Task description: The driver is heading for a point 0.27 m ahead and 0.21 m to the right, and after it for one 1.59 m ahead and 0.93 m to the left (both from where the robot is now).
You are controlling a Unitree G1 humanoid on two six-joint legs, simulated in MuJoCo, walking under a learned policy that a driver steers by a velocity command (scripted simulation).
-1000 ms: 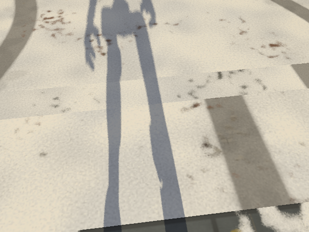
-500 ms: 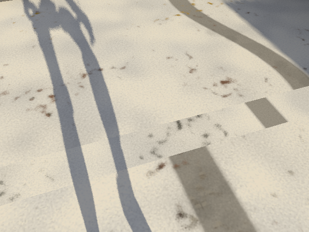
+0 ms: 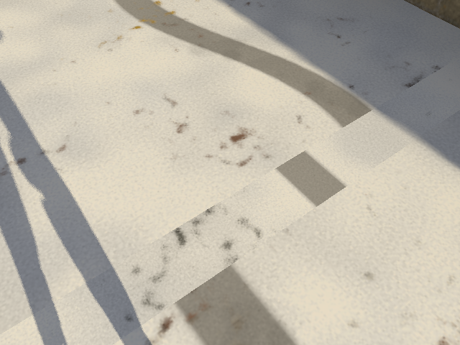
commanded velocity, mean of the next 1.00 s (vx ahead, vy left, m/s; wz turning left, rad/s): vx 0.21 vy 0.00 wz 0.11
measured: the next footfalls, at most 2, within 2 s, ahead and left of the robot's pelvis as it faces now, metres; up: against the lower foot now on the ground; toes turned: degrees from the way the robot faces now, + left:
left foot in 0.32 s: +0.40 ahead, +0.12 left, +0.00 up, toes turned -7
right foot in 0.86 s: +0.36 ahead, -0.06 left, +0.00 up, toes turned +12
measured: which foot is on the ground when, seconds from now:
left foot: up 0.00-0.30, down 0.32-0.86, up 0.88-1.00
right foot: down 0.00-0.32, up 0.34-0.84, down 0.86-1.00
